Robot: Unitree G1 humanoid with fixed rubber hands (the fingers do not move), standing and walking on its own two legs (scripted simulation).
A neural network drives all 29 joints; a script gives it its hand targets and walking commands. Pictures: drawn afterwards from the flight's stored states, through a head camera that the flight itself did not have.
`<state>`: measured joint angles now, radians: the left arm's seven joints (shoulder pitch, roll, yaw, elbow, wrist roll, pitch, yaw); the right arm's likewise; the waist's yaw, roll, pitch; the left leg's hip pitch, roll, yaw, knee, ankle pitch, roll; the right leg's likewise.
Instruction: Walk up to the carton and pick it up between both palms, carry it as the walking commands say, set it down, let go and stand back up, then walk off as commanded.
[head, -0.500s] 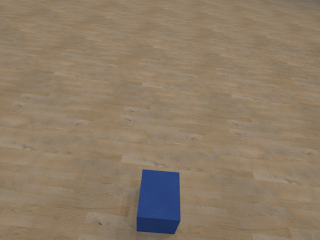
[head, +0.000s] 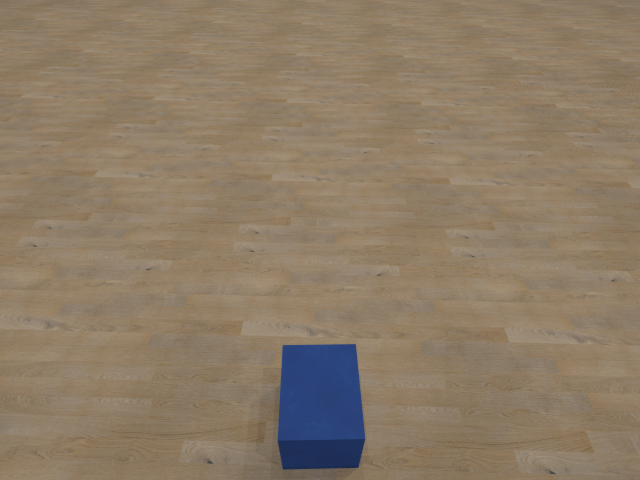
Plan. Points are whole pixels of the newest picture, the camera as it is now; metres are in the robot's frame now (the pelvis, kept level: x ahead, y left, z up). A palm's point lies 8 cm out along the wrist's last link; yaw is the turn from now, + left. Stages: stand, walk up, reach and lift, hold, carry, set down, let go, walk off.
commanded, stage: walk up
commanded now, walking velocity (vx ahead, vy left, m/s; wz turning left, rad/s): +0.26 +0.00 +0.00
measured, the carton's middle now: (319, 405) +0.53 -0.02 -0.67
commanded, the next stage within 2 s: stand in 0.70 s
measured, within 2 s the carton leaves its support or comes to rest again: neither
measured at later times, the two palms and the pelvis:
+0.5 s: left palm out of the picture +0.01 +0.20 -0.16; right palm out of the picture +0.12 -0.23 -0.16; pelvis +0.08 -0.01 -0.02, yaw +0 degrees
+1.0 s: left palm out of the picture +0.16 +0.23 -0.16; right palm out of the picture +0.17 -0.23 -0.15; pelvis +0.07 +0.00 -0.02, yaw -1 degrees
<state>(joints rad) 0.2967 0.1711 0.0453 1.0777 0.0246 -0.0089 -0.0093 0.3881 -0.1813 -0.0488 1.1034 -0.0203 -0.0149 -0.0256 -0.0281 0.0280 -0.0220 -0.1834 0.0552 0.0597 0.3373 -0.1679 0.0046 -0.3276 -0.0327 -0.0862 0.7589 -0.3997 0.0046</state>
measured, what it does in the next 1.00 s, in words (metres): steps on the spot: left foot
